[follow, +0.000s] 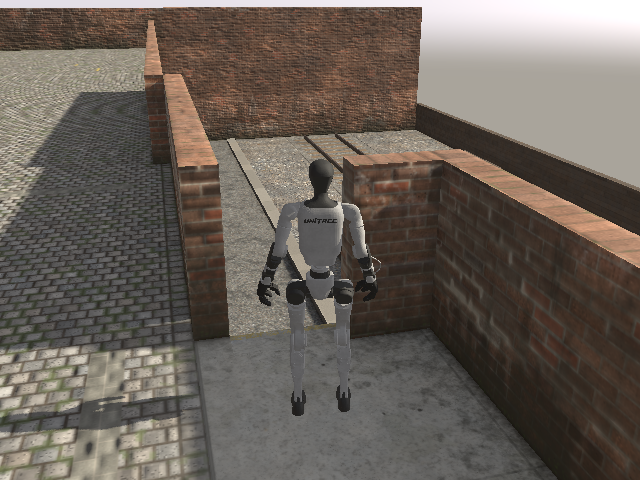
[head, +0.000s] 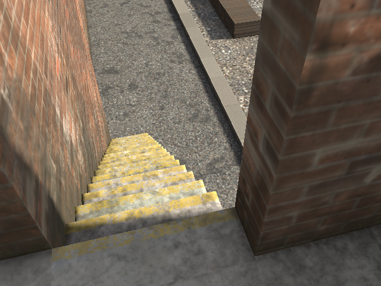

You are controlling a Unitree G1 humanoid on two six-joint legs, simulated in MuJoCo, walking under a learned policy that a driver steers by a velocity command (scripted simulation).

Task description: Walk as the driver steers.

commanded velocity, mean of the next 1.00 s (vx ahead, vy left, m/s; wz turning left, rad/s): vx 0.44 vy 0.00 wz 0.00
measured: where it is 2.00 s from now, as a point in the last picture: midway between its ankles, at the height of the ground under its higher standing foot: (171, 226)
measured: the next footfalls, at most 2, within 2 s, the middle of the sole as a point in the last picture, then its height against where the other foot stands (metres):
left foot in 0.56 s outside the picture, level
right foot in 1.12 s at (227, 251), level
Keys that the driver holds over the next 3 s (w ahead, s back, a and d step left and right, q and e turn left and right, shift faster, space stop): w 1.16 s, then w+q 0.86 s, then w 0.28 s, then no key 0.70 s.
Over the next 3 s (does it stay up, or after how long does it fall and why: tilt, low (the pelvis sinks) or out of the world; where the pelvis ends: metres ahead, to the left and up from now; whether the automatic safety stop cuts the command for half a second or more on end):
stays up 1.09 0.29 -0.43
